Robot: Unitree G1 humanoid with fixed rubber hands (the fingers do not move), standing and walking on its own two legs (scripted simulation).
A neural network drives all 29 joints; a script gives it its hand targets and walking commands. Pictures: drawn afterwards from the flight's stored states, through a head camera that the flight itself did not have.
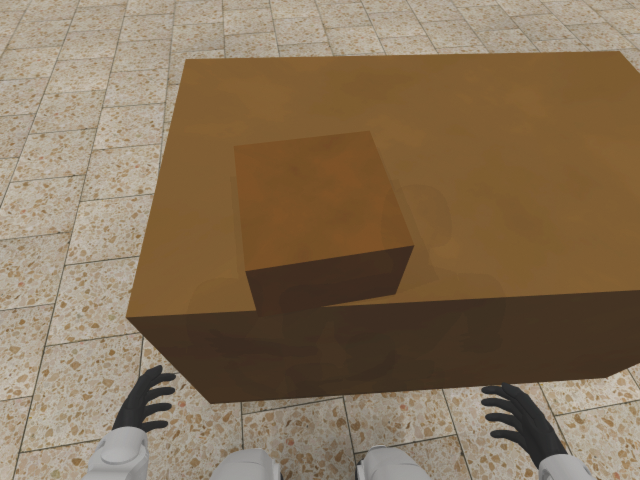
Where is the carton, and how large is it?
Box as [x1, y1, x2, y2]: [234, 131, 413, 316]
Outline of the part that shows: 369,131 234,146 245,271 258,316 395,293 413,247 413,243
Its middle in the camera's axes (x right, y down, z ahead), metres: -0.01 -0.03 +0.65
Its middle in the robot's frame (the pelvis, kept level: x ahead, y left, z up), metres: +0.49 +0.03 -0.05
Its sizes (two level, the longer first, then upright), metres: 0.239 0.230 0.149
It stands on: a pedestal, 0.63 m high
